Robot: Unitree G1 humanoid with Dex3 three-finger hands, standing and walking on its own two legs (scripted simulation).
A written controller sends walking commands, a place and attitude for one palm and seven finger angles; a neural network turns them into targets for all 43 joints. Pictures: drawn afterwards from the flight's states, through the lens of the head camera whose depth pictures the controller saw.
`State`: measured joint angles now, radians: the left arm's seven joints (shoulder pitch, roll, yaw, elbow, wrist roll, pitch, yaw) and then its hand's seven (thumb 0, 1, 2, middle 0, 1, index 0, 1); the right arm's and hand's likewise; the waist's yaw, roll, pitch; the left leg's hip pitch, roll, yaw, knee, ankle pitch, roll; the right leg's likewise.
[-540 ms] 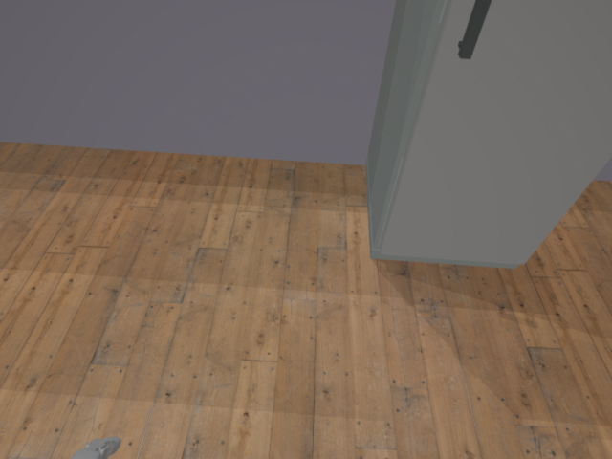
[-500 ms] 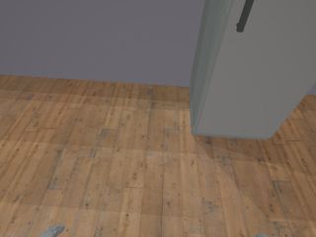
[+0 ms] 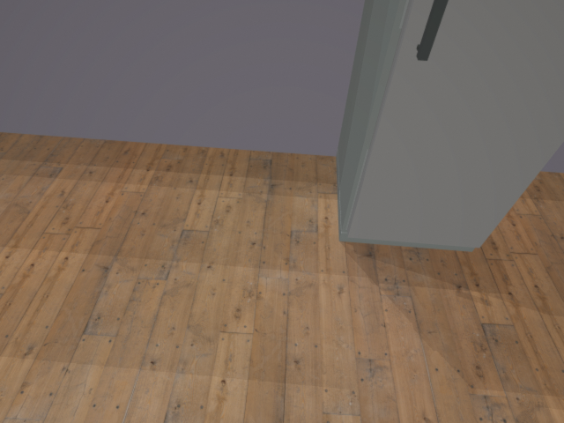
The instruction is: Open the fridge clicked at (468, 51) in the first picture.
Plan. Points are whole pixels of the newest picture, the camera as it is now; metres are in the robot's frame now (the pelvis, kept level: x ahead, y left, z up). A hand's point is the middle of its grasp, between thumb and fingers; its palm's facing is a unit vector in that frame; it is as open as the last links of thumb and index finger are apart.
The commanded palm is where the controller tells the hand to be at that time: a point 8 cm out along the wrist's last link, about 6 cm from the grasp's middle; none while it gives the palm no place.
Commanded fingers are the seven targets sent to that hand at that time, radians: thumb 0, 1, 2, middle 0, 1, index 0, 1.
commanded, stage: stand and wait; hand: left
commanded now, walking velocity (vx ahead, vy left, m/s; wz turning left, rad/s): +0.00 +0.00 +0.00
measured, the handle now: out of the picture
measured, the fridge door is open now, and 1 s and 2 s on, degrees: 0 0 0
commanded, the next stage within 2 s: look at it before walking up in 0.28 s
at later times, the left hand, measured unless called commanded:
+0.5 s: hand out of the picture +0.06 +0.24 -0.15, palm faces -0.04 -0.94 -0.34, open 7.4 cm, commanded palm none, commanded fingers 0.00 0.90 0.90 -0.20 -0.30 -0.20 -0.30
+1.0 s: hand out of the picture +0.05 +0.24 -0.15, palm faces -0.04 -0.94 -0.34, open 7.4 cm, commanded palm none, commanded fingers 0.00 0.90 0.90 -0.20 -0.30 -0.20 -0.30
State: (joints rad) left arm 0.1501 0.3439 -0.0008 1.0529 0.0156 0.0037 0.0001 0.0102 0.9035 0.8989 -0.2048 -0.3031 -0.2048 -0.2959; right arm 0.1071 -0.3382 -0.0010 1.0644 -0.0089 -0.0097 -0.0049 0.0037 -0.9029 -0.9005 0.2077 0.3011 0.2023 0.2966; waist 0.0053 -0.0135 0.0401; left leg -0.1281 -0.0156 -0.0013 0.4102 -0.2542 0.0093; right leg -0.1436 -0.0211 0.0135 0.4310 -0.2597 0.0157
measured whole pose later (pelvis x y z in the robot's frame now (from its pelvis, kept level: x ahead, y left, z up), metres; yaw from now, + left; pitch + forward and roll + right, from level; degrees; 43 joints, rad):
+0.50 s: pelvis -0.02 -0.01 +0.00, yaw +0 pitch -2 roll +0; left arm 0.13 0.34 0.00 1.08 0.02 -0.01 0.00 0.01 0.90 0.90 -0.20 -0.30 -0.20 -0.30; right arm 0.12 -0.34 0.00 1.11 -0.01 -0.02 0.00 0.00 -0.90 -0.90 0.21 0.30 0.20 0.30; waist 0.00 -0.01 0.03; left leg -0.13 -0.01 0.00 0.36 -0.20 0.00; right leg -0.15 -0.01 0.02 0.39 -0.21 0.01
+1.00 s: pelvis -0.02 -0.01 +0.00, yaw +0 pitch -2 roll +0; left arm 0.14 0.34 0.00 1.09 0.02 -0.01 0.00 0.01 0.90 0.90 -0.20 -0.30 -0.20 -0.30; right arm 0.12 -0.34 0.00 1.12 0.00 -0.02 0.00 0.00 -0.90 -0.90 0.21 0.30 0.20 0.30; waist 0.00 -0.01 0.04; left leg -0.12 0.00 0.00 0.35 -0.20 0.00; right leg -0.14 -0.01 0.01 0.38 -0.21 0.00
